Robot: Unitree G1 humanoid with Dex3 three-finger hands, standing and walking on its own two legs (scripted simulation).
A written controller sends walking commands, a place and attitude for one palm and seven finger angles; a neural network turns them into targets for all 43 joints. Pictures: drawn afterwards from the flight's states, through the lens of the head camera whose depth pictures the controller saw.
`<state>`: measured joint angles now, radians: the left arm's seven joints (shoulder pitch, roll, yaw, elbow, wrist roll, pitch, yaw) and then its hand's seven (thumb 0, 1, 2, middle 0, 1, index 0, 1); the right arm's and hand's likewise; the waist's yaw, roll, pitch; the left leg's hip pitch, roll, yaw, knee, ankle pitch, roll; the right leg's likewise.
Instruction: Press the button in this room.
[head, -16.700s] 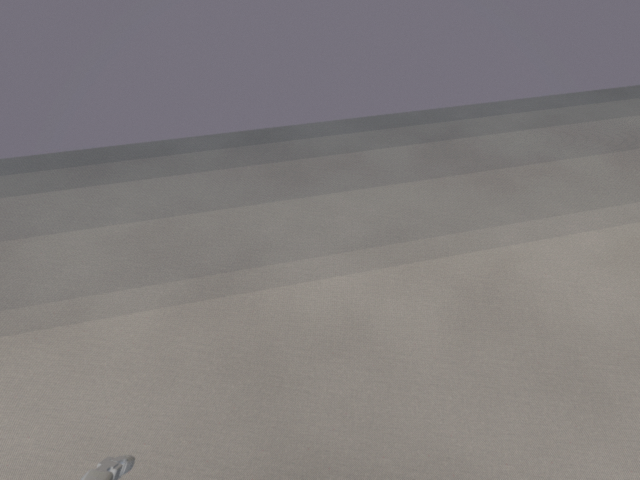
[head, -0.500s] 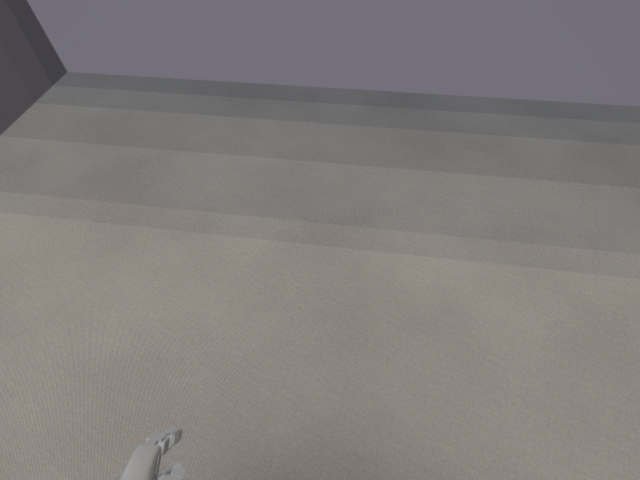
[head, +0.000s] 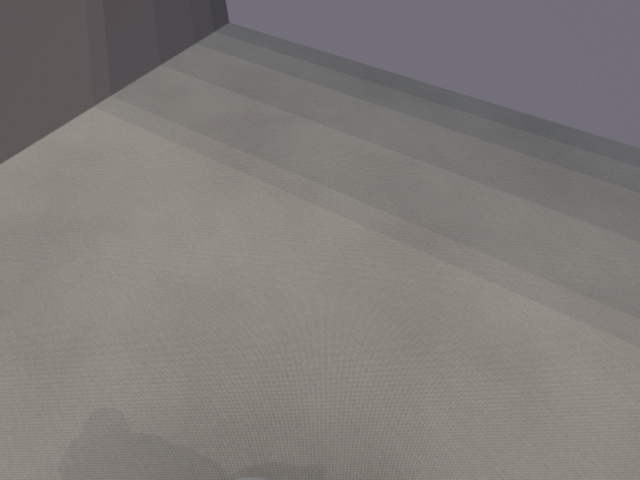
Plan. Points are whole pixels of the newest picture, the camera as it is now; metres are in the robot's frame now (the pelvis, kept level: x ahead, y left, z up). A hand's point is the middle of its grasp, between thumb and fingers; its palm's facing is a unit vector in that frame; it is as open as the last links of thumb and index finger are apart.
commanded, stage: turn or walk to find it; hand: left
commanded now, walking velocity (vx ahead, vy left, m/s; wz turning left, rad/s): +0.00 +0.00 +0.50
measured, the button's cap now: out of the picture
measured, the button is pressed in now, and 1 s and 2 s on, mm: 0 0 0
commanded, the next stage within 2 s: none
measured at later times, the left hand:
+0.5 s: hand out of the picture +0.08 +0.22 -0.14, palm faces +0.21 -0.94 -0.28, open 7.4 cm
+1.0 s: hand out of the picture -0.11 +0.17 -0.17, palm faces +0.52 -0.82 -0.24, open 7.4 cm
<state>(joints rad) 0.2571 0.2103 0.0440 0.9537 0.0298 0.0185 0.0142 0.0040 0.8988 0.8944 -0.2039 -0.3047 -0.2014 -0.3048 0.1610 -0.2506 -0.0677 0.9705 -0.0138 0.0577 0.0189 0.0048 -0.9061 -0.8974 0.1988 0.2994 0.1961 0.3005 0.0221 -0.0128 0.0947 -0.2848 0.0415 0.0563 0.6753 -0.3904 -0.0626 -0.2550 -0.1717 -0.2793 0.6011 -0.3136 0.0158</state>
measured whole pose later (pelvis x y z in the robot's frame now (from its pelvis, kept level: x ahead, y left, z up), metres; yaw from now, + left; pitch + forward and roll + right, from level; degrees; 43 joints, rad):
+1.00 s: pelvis -0.04 -0.02 +0.00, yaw +30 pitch +0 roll +0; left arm 0.26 0.21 0.04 0.95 0.03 0.02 0.01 0.00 0.90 0.89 -0.20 -0.30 -0.20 -0.30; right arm 0.17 -0.24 -0.07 0.98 -0.01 0.06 0.02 0.01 -0.91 -0.90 0.20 0.30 0.20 0.30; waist 0.02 -0.01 0.10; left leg -0.29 0.04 0.06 0.69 -0.40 -0.06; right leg -0.26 -0.17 -0.29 0.60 -0.31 0.01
